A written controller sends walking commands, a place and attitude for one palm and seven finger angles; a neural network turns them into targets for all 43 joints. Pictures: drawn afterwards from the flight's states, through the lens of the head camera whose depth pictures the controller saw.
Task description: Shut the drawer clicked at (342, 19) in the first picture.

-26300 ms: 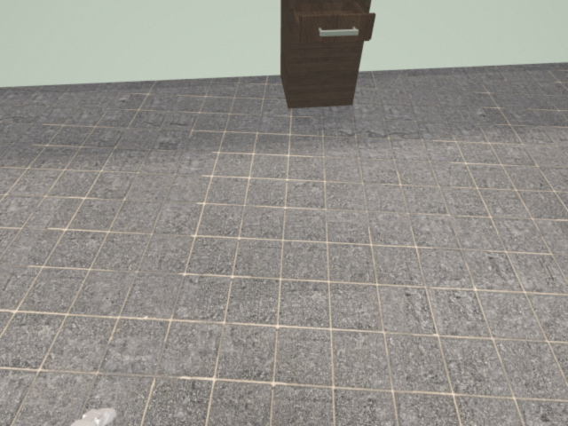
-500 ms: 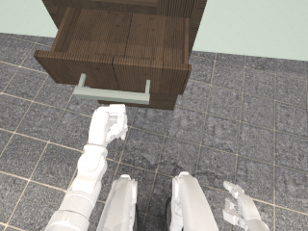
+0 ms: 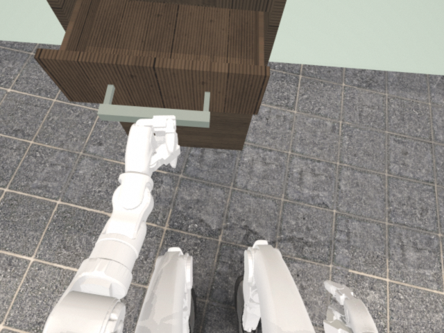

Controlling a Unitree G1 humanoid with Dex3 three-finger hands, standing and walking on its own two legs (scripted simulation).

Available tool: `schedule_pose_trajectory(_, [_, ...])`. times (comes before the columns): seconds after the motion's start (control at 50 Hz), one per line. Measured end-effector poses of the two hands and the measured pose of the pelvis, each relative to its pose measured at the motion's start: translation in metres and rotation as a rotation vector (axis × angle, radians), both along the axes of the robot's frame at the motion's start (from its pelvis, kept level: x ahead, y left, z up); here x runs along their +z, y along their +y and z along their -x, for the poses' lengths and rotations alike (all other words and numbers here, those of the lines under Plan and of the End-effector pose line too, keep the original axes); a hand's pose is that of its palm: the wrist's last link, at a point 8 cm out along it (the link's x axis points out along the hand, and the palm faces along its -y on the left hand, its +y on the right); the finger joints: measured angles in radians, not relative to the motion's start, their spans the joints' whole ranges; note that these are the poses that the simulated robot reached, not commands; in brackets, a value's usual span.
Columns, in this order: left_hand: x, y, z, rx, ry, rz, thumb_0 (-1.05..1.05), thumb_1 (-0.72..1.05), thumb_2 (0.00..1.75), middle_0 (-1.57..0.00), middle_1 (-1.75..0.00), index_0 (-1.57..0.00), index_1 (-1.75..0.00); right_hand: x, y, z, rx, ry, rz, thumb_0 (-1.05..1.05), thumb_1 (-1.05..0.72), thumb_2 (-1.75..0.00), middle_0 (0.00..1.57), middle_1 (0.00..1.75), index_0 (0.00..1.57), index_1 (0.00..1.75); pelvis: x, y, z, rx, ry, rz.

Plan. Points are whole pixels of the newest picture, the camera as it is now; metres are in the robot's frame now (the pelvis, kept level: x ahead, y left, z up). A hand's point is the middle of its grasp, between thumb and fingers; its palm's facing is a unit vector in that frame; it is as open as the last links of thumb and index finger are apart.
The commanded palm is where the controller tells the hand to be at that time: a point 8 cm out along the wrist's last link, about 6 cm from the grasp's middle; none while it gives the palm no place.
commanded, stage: push the drawer shut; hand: left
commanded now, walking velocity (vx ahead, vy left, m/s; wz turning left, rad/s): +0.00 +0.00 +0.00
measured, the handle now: (157, 105) +0.51 +0.11 +0.00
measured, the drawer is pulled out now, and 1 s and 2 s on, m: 0.14 0.02 0.00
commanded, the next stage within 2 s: pull the fist back off the drawer in 1.36 s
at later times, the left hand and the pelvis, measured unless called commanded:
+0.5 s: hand (182, 112) +0.50 +0.06 -0.01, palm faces -0.09 -0.99 -0.05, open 3.2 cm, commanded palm +0.49 +0.10 +0.00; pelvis +0.00 +0.00 -0.01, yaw -1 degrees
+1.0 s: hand (184, 87) +0.55 +0.06 -0.01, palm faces -0.08 -1.00 -0.05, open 3.3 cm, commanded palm +0.54 +0.09 +0.00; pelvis +0.00 +0.00 -0.02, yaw -2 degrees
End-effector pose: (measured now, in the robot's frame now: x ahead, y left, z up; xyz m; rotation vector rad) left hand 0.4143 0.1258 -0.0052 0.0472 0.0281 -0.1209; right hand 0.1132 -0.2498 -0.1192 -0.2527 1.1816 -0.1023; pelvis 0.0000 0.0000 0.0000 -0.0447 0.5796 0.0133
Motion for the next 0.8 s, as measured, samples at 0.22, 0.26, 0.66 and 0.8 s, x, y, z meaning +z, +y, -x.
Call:
schedule_pose_trajectory(0.22, [0.001,-0.004,-0.035,0.013,-0.009,-0.004,0.01,0.88,0.93,-1.4,-1.6,-1.39,-1.6,-0.003,-0.004,0.035,-0.044,0.078,0.015,0.01,-0.91,-0.9,0.2,0.3,0.2,0.3,-0.004,0.002,0.004,-0.009,0.017,0.003])
schedule_pose_trajectory(0.26, [0.001,-0.005,-0.04,0.016,-0.009,-0.004,0.02,0.88,0.93,-1.4,-1.6,-1.39,-1.6,-0.003,-0.004,0.041,-0.053,0.092,0.012,0.01,-0.91,-0.9,0.2,0.3,0.2,0.3,-0.004,0.002,0.004,-0.011,0.02,0.002])
schedule_pose_trajectory(0.66, [0.001,-0.012,-0.089,0.039,-0.024,-0.002,0.03,0.89,0.93,-1.4,-1.6,-1.39,-1.6,-0.009,-0.004,0.074,-0.09,0.223,0.015,0.01,-0.91,-0.9,0.2,0.3,0.2,0.3,-0.01,0.001,0.001,-0.021,0.055,0.003])
schedule_pose_trajectory(0.8, [0.002,-0.011,-0.102,0.039,-0.026,-0.001,0.04,0.88,0.92,-1.4,-1.6,-1.39,-1.6,-0.01,-0.004,0.08,-0.104,0.248,0.017,0.01,-0.91,-0.9,0.2,0.3,0.2,0.3,-0.012,0.0,0.001,-0.025,0.063,0.006])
